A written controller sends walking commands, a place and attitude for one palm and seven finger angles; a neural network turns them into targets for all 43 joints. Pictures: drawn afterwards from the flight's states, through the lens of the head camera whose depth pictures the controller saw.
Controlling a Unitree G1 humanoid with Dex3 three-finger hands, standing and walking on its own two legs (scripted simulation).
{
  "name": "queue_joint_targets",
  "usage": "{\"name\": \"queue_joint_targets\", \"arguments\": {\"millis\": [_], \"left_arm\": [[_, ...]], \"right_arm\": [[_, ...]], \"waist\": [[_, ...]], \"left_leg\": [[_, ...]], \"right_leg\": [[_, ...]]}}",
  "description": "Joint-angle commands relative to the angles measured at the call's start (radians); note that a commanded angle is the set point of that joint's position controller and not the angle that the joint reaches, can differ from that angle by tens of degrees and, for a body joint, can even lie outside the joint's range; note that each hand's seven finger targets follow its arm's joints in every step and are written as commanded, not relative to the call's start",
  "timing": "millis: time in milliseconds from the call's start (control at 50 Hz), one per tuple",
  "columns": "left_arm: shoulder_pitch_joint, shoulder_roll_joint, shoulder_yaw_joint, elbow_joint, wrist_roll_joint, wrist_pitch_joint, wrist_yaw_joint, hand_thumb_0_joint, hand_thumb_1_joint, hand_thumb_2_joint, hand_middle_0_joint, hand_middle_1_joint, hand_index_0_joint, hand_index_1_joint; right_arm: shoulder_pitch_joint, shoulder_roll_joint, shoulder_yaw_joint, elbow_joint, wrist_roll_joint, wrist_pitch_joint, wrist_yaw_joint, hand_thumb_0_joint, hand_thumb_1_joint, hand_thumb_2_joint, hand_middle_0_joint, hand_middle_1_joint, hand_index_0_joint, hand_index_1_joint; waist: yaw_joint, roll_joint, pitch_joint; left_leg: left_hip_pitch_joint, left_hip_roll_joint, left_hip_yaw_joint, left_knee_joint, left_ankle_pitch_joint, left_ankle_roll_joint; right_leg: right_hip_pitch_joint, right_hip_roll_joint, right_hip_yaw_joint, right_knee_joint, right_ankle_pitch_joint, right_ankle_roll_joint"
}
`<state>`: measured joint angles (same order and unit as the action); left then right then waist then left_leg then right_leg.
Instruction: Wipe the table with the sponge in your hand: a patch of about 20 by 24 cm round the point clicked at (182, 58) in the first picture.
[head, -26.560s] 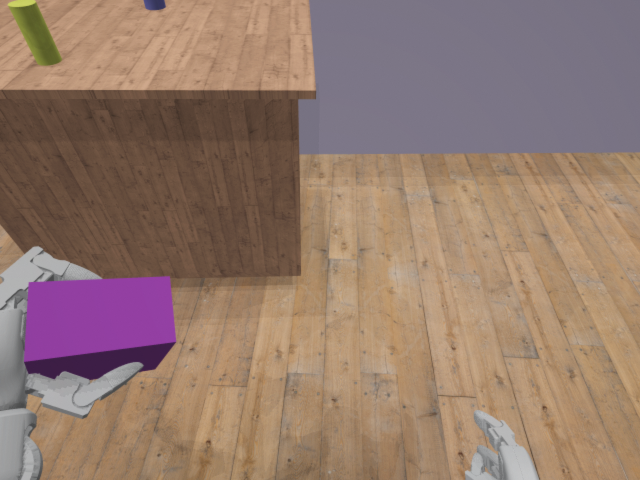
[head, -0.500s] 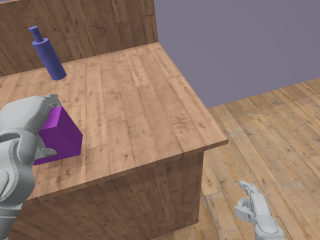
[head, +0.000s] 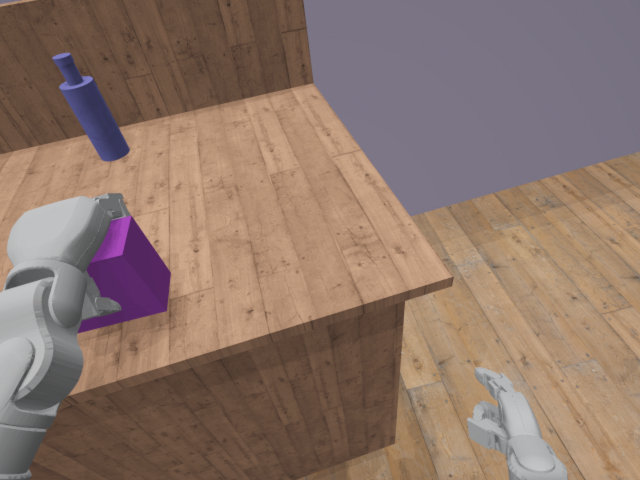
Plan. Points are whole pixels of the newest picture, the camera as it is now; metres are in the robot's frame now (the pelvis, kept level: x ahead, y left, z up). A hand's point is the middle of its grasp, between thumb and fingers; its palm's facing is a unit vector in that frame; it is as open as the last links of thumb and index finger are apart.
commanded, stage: lower the sponge onto the table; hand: left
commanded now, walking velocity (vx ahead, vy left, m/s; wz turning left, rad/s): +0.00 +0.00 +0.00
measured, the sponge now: (110, 284) +0.26 +0.31 +0.14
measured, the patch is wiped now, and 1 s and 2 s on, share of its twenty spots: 0.00 0.00 0.15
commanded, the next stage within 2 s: wipe forward along the first lane in 1.04 s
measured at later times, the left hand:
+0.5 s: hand (100, 279) +0.25 +0.31 +0.16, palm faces +0.07 -0.04 -1.00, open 10.4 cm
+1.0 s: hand (101, 294) +0.24 +0.31 +0.14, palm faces +0.06 -0.04 -1.00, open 10.4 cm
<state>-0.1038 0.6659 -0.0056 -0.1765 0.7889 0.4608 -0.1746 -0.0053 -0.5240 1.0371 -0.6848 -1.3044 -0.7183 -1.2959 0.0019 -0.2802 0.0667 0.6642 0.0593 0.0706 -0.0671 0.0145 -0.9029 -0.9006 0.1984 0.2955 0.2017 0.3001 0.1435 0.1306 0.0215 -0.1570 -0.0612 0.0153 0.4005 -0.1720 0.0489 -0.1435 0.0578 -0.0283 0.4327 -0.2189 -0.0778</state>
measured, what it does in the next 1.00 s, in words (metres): stands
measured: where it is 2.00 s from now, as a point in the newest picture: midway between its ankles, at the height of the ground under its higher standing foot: outside the picture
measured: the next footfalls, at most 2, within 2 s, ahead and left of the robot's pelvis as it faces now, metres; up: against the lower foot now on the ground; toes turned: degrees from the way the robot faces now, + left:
none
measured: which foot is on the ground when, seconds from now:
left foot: down 0.00-1.00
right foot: down 0.00-1.00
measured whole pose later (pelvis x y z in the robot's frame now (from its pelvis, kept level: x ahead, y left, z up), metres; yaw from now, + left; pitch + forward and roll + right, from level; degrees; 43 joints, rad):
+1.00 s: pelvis +0.01 -0.01 +0.00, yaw +0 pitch -4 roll +0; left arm 0.09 0.64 0.07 -0.17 0.78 0.34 -0.09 -0.01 -0.52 1.04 -0.68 -1.31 -0.72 -1.30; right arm 0.05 -0.29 0.04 0.66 0.05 0.07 -0.07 0.01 -0.90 -0.90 0.20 0.30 0.20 0.30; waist 0.13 0.13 0.01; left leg -0.17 -0.04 0.01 0.45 -0.22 0.04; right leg -0.15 0.08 -0.03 0.45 -0.24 -0.09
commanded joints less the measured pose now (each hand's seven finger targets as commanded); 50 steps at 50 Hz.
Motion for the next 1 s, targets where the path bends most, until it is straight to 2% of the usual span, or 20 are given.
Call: {"name": "queue_joint_targets", "arguments": {"millis": [0, 20, 80, 120, 200, 220, 280, 320, 400, 420, 480, 520, 580, 620, 680, 720, 740, 860, 920, 980], "left_arm": [[-0.301, 0.289, 0.187, -0.168, 0.039, -0.032, 0.049, 0.000, 0.100, 1.300, -1.200, -1.600, -1.200, -1.600], [-0.331, 0.280, 0.177, -0.191, 0.043, -0.031, 0.049, 0.000, 0.100, 1.300, -1.200, -1.600, -1.200, -1.600], [-0.272, 0.296, 0.202, -0.156, 0.042, -0.043, 0.054, 0.000, 0.100, 1.300, -1.200, -1.600, -1.200, -1.600], [-0.287, 0.308, 0.219, -0.196, 0.044, -0.047, 0.060, 0.000, 0.100, 1.300, -1.200, -1.600, -1.200, -1.600], [-0.218, 0.308, 0.237, -0.192, 0.033, -0.058, 0.074, 0.000, 0.100, 1.300, -1.200, -1.600, -1.200, -1.600], [-0.209, 0.312, 0.251, -0.206, 0.030, -0.052, 0.077, 0.000, 0.100, 1.300, -1.200, -1.600, -1.200, -1.600], [-0.165, 0.319, 0.260, -0.156, 0.025, -0.051, 0.082, 0.000, 0.100, 1.300, -1.200, -1.600, -1.200, -1.600], [-0.187, 0.321, 0.261, -0.214, 0.021, -0.056, 0.082, 0.000, 0.100, 1.300, -1.200, -1.600, -1.200, -1.600], [-0.096, 0.302, 0.257, -0.205, 0.008, -0.069, 0.076, 0.000, 0.100, 1.300, -1.200, -1.600, -1.200, -1.600], [-0.145, 0.311, 0.260, -0.223, 0.009, -0.071, 0.077, 0.000, 0.100, 1.300, -1.200, -1.600, -1.200, -1.600], [-0.138, 0.319, 0.259, -0.155, 0.016, -0.088, 0.080, 0.000, 0.100, 1.300, -1.200, -1.600, -1.200, -1.600], [-0.186, 0.325, 0.257, -0.193, 0.022, -0.103, 0.085, 0.000, 0.100, 1.300, -1.200, -1.600, -1.200, -1.600], [-0.138, 0.329, 0.276, -0.147, 0.021, -0.130, 0.096, 0.000, 0.100, 1.300, -1.200, -1.600, -1.200, -1.600], [-0.151, 0.345, 0.293, -0.191, 0.023, -0.136, 0.104, 0.000, 0.100, 1.300, -1.200, -1.600, -1.200, -1.600], [-0.099, 0.304, 0.276, -0.158, 0.014, -0.141, 0.112, 0.000, 0.100, 1.300, -1.200, -1.600, -1.200, -1.600], [-0.080, 0.326, 0.303, -0.174, 0.013, -0.133, 0.119, 0.000, 0.100, 1.300, -1.200, -1.600, -1.200, -1.600], [-0.071, 0.297, 0.280, -0.157, 0.009, -0.132, 0.121, 0.000, 0.100, 1.300, -1.200, -1.600, -1.200, -1.600], [-0.040, 0.263, 0.252, -0.154, 0.011, -0.118, 0.123, 0.000, 0.100, 1.300, -1.200, -1.600, -1.200, -1.600], [-0.075, 0.285, 0.263, -0.197, 0.022, -0.125, 0.127, 0.000, 0.100, 1.300, -1.200, -1.600, -1.200, -1.600], [-0.034, 0.274, 0.264, -0.134, 0.017, -0.131, 0.129, 0.000, 0.100, 1.300, -1.200, -1.600, -1.200, -1.600]], "right_arm": [[-0.211, -0.089, -0.037, -0.178, -0.001, -0.062, -0.011, 0.000, -0.900, -0.900, 0.200, 0.300, 0.200, 0.300], [-0.262, -0.075, -0.020, -0.195, 0.011, -0.074, -0.010, 0.000, -0.900, -0.900, 0.200, 0.300, 0.200, 0.300], [-0.199, -0.093, -0.039, -0.176, -0.005, -0.064, -0.010, 0.000, -0.900, -0.900, 0.200, 0.300, 0.200, 0.300], [-0.250, -0.078, -0.027, -0.196, 0.006, -0.073, -0.007, 0.000, -0.900, -0.900, 0.200, 0.300, 0.200, 0.300], [-0.193, -0.091, -0.044, -0.183, -0.007, -0.060, -0.002, 0.000, -0.900, -0.900, 0.200, 0.300, 0.200, 0.300], [-0.238, -0.078, -0.031, -0.201, 0.004, -0.071, 0.000, 0.000, -0.900, -0.900, 0.200, 0.300, 0.200, 0.300], [-0.177, -0.099, -0.050, -0.178, -0.009, -0.055, -0.002, 0.000, -0.900, -0.900, 0.200, 0.300, 0.200, 0.300], [-0.234, -0.085, -0.035, -0.204, 0.004, -0.064, 0.000, 0.000, -0.900, -0.900, 0.200, 0.300, 0.200, 0.300], [-0.177, -0.094, -0.051, -0.191, -0.007, -0.053, -0.004, 0.000, -0.900, -0.900, 0.200, 0.300, 0.200, 0.300], [-0.218, -0.084, -0.038, -0.202, 0.007, -0.063, -0.007, 0.000, -0.900, -0.900, 0.200, 0.300, 0.200, 0.300], [-0.158, -0.103, -0.055, -0.178, -0.007, -0.057, -0.016, 0.000, -0.900, -0.900, 0.200, 0.300, 0.200, 0.300], [-0.209, -0.086, -0.039, -0.198, 0.005, -0.071, -0.020, 0.000, -0.900, -0.900, 0.200, 0.300, 0.200, 0.300], [-0.147, -0.100, -0.058, -0.175, -0.012, -0.068, -0.023, 0.000, -0.900, -0.900, 0.200, 0.300, 0.200, 0.300], [-0.196, -0.087, -0.043, -0.192, -0.002, -0.076, -0.019, 0.000, -0.900, -0.900, 0.200, 0.300, 0.200, 0.300], [-0.144, -0.097, -0.059, -0.175, -0.014, -0.064, -0.016, 0.000, -0.900, -0.900, 0.200, 0.300, 0.200, 0.300], [-0.194, -0.088, -0.046, -0.193, -0.002, -0.072, -0.010, 0.000, -0.900, -0.900, 0.200, 0.300, 0.200, 0.300], [-0.154, -0.098, -0.058, -0.177, -0.014, -0.064, -0.011, 0.000, -0.900, -0.900, 0.200, 0.300, 0.200, 0.300], [-0.150, -0.099, -0.059, -0.179, -0.010, -0.058, -0.008, 0.000, -0.900, -0.900, 0.200, 0.300, 0.200, 0.300], [-0.197, -0.087, -0.046, -0.202, -0.001, -0.067, -0.012, 0.000, -0.900, -0.900, 0.200, 0.300, 0.200, 0.300], [-0.136, -0.103, -0.064, -0.171, -0.013, -0.056, -0.014, 0.000, -0.900, -0.900, 0.200, 0.300, 0.200, 0.300]], "waist": [[-0.009, -0.053, -0.219], [-0.005, -0.013, -0.220], [-0.008, -0.069, -0.230], [0.003, -0.032, -0.234], [-0.001, -0.053, -0.239], [0.011, -0.037, -0.229], [-0.003, -0.083, -0.226], [0.002, -0.043, -0.229], [-0.012, -0.072, -0.224], [-0.014, -0.045, -0.212], [-0.026, -0.084, -0.193], [-0.019, -0.032, -0.203], [-0.022, -0.068, -0.213], [-0.009, -0.006, -0.223], [-0.019, -0.057, -0.206], [-0.001, -0.029, -0.206], [-0.015, -0.045, -0.213], [-0.020, -0.066, -0.192], [-0.009, -0.047, -0.209], [-0.022, -0.083, -0.177]], "left_leg": [[0.038, 0.019, -0.105, -0.043, 0.102, -0.010], [0.046, 0.019, -0.112, -0.043, 0.093, -0.011], [0.033, 0.017, -0.101, -0.034, 0.121, -0.010], [0.043, 0.016, -0.106, -0.026, 0.127, -0.008], [0.031, 0.016, -0.095, -0.019, 0.164, -0.010], [0.032, 0.015, -0.103, -0.018, 0.152, -0.008], [0.017, 0.016, -0.087, -0.006, 0.159, -0.008], [0.027, 0.011, -0.093, 0.003, 0.155, -0.006], [0.024, 0.011, -0.080, 0.022, 0.183, -0.002], [0.033, 0.009, -0.086, 0.021, 0.163, -0.001], [0.018, 0.012, -0.082, 0.018, 0.138, -0.001], [0.036, 0.009, -0.086, 0.023, 0.129, 0.001], [0.025, 0.010, -0.084, 0.025, 0.151, -0.001], [0.038, 0.007, -0.088, 0.026, 0.152, -0.001], [0.022, 0.012, -0.080, 0.026, 0.166, -0.003], [0.022, 0.010, -0.087, 0.027, 0.160, -0.004], [0.013, 0.014, -0.078, 0.026, 0.160, -0.005], [0.004, 0.013, -0.081, 0.017, 0.137, -0.005], [0.024, 0.011, -0.084, 0.021, 0.132, 0.002], [0.004, 0.014, -0.082, 0.013, 0.117, -0.002]], "right_leg": [[0.065, -0.051, 0.150, -0.089, 0.078, -0.010], [0.048, -0.044, 0.183, -0.089, 0.052, -0.026], [0.081, -0.053, 0.158, -0.083, 0.106, -0.010], [0.069, -0.045, 0.199, -0.081, 0.096, -0.026], [0.098, -0.054, 0.160, -0.069, 0.166, -0.010], [0.081, -0.046, 0.196, -0.071, 0.138, -0.024], [0.096, -0.055, 0.172, -0.070, 0.175, -0.006], [0.085, -0.051, 0.217, -0.068, 0.163, -0.020], [0.098, -0.062, 0.184, -0.061, 0.236, 0.002], [0.066, -0.051, 0.217, -0.070, 0.189, -0.011], [0.063, -0.057, 0.182, -0.080, 0.165, 0.004], [0.047, -0.054, 0.226, -0.084, 0.126, -0.014], [0.079, -0.060, 0.193, -0.079, 0.176, -0.002], [0.072, -0.055, 0.228, -0.076, 0.163, -0.020], [0.076, -0.058, 0.179, -0.073, 0.199, -0.002], [0.067, -0.052, 0.219, -0.067, 0.177, -0.019], [0.079, -0.059, 0.182, -0.067, 0.187, -0.006], [0.057, -0.052, 0.165, -0.071, 0.153, 0.000], [0.049, -0.048, 0.204, -0.070, 0.133, -0.013], [0.045, -0.048, 0.164, -0.081, 0.129, 0.003]]}}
